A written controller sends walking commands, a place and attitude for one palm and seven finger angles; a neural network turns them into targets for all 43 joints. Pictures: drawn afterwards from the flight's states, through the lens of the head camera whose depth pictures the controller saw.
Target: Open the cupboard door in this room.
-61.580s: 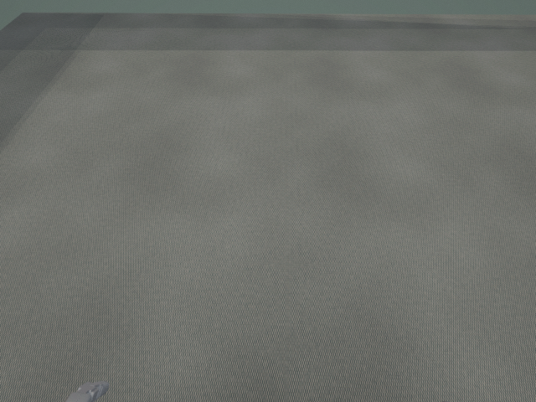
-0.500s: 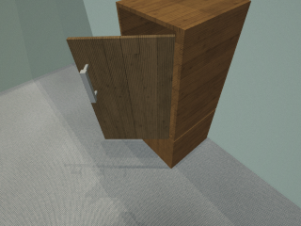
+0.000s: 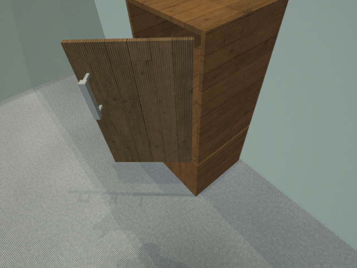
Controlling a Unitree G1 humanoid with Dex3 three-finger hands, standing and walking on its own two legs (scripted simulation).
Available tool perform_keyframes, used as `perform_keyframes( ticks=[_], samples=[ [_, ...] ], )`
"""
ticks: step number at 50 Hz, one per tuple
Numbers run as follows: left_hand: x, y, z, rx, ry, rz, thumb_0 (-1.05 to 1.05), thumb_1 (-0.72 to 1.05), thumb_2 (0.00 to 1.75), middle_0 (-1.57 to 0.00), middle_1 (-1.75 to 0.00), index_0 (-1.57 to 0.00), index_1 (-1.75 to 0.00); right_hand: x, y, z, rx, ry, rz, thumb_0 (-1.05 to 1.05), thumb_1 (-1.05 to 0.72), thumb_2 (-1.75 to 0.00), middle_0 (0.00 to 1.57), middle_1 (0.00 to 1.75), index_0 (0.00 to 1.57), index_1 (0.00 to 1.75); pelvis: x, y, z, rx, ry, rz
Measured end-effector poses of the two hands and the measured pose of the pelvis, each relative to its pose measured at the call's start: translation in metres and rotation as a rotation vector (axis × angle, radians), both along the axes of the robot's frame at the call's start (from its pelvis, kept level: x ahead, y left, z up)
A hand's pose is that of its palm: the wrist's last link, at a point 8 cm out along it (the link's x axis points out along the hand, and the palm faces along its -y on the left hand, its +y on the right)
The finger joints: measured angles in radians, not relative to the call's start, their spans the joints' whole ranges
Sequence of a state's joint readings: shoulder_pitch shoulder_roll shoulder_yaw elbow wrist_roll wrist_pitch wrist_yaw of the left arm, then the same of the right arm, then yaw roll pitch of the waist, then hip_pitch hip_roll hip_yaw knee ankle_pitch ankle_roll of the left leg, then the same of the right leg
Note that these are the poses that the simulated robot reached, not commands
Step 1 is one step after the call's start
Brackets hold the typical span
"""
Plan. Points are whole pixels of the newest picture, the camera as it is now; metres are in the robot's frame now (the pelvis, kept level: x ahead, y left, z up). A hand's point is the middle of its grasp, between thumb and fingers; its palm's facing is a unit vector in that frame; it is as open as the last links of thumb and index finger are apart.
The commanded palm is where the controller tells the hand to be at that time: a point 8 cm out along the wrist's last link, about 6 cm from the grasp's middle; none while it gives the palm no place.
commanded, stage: shuffle to correct the standing spot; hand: left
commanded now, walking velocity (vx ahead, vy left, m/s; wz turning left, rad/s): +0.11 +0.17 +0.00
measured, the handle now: (92, 97) +0.60 +0.32 +0.03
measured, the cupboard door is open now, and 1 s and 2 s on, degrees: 49 49 49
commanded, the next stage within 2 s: come to a stop and stand still in 0.44 s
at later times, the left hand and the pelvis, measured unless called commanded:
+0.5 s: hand out of the picture +0.03 +0.25 -0.19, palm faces +0.09 -0.97 -0.22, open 7.4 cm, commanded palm none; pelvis +0.05 +0.06 -0.02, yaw +1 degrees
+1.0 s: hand (94, 262) +0.17 +0.25 -0.18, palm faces +0.01 -0.98 -0.19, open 7.3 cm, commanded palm none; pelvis +0.09 +0.08 -0.01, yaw +1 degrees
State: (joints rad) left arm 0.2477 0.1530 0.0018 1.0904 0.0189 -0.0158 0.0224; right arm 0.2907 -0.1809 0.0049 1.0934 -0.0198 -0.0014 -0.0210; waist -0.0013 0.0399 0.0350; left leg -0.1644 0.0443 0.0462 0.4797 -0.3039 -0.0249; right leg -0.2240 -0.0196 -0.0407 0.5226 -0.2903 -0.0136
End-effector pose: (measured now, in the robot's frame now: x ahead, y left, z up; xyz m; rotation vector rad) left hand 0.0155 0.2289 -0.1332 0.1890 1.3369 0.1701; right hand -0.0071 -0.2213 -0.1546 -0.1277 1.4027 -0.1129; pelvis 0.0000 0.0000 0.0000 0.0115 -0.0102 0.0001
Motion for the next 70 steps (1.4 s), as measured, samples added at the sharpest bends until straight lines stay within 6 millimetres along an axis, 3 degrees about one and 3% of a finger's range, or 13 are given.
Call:
perform_keyframes(
  ticks=[9,16,19,25,31,37,42,47,51,59,70],
  samples=[
    [-0.017,0.013,-0.013,-0.038,0.070,0.059,0.00,0.91,0.90,-0.20,-0.30,-0.21,-0.30,0.010,0.002,0.007,-0.055,0.014,0.012,0.01,-0.91,-0.90,0.20,0.30,0.20,0.30,0.015,0.017,-0.004,0.002,0.006,0.001],
    [0.001,0.033,-0.017,-0.009,0.061,0.060,0.00,0.91,0.90,-0.20,-0.30,-0.20,-0.30,0.024,0.020,-0.002,-0.036,0.024,0.015,0.01,-0.91,-0.90,0.20,0.30,0.20,0.30,0.031,0.027,-0.013,-0.002,0.016,0.002],
    [0.007,0.041,-0.017,-0.001,0.032,0.082,0.00,0.91,0.90,-0.20,-0.30,-0.20,-0.30,0.042,0.028,-0.003,-0.032,0.025,0.035,0.01,-0.91,-0.90,0.20,0.30,0.20,0.30,0.037,0.035,-0.013,-0.003,0.020,0.025],
    [0.012,0.068,-0.027,-0.013,0.085,0.094,0.00,0.90,0.90,-0.20,-0.30,-0.20,-0.30,0.098,0.051,0.002,-0.052,-0.107,0.057,0.01,-0.91,-0.90,0.20,0.30,0.20,0.30,0.052,0.061,-0.017,0.009,0.016,0.014],
    [0.067,0.082,-0.013,-0.009,0.035,0.044,0.00,0.91,0.90,-0.20,-0.30,-0.20,-0.30,0.113,0.068,0.013,-0.058,-0.127,0.035,0.01,-0.93,-0.90,0.20,0.30,0.20,0.30,0.068,0.074,-0.004,0.006,0.034,0.003],
    [0.130,0.074,-0.003,-0.012,-0.095,-0.002,0.00,0.91,0.90,-0.20,-0.30,-0.20,-0.30,0.111,0.076,0.008,-0.031,-0.061,0.024,0.01,-0.92,-0.90,0.20,0.30,0.20,0.30,0.083,0.076,-0.001,0.015,0.026,0.016],
    [0.154,0.064,-0.003,-0.008,-0.146,-0.040,0.00,0.91,0.90,-0.20,-0.30,-0.20,-0.30,0.113,0.075,-0.003,-0.013,-0.032,-0.024,0.01,-0.92,-0.90,0.20,0.30,0.20,0.30,0.091,0.072,-0.007,0.008,0.018,0.019],
    [0.150,0.062,-0.007,-0.028,-0.132,-0.046,0.00,0.90,0.90,-0.20,-0.30,-0.20,-0.30,0.114,0.073,0.003,-0.035,-0.023,-0.043,0.01,-0.93,-0.90,0.20,0.30,0.20,0.30,0.088,0.073,-0.004,0.000,0.022,0.020],
    [0.141,0.072,-0.013,-0.040,-0.118,-0.019,0.00,0.92,0.90,-0.20,-0.30,-0.21,-0.30,0.108,0.079,0.009,-0.052,-0.039,-0.041,0.01,-0.92,-0.90,0.20,0.30,0.20,0.30,0.085,0.079,-0.005,-0.001,0.006,0.007],
    [0.118,0.112,-0.011,-0.006,-0.112,-0.053,0.00,0.91,0.90,-0.20,-0.30,-0.21,-0.30,0.113,0.085,0.017,-0.088,-0.124,-0.024,0.01,-0.92,-0.90,0.20,0.30,0.20,0.30,0.083,0.102,-0.007,-0.024,0.016,0.013],
    [0.105,0.159,-0.002,0.034,-0.111,-0.039,0.00,0.91,0.90,-0.20,-0.30,-0.20,-0.30,0.133,0.109,0.022,-0.099,-0.211,0.024,0.01,-0.91,-0.90,0.20,0.30,0.20,0.30,0.077,0.134,-0.004,-0.024,-0.021,-0.004]
  ],
)
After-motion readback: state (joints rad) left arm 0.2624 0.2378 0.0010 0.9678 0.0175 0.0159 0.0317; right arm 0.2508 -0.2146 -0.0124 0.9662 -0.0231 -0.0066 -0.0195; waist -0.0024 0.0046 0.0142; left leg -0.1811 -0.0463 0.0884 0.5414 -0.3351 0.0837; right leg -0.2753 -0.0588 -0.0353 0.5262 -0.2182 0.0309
